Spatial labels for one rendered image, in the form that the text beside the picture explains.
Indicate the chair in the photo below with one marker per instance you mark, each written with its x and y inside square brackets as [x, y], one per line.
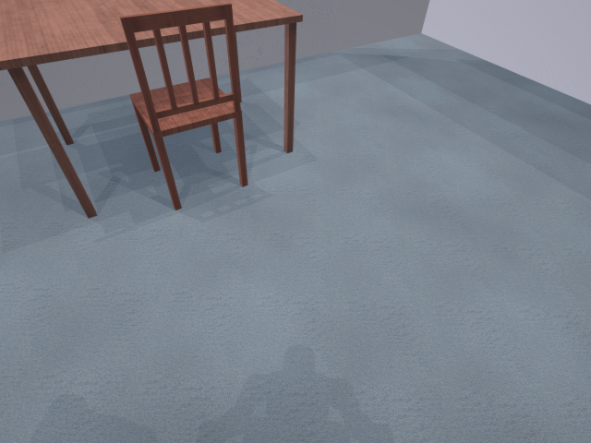
[178, 108]

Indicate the table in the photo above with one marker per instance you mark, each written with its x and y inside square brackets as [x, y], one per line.
[34, 32]

